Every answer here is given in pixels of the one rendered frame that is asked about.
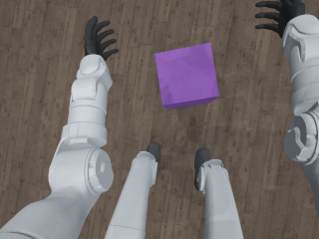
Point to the left robot shin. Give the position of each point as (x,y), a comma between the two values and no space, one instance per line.
(145,154)

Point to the robot right hand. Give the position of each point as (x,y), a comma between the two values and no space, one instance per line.
(288,9)

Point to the left robot upper arm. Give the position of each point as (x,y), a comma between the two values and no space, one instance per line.
(77,179)

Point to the robot left hand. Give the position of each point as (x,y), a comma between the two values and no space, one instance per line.
(93,44)

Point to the carton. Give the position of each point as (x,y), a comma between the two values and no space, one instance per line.
(187,76)

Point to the robot right forearm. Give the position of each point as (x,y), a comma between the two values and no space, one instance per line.
(300,42)

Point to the right robot upper arm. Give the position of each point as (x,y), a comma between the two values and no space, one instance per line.
(301,144)

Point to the left robot thigh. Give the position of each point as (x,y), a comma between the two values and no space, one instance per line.
(130,216)

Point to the robot left forearm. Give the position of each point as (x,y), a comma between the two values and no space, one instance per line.
(86,125)

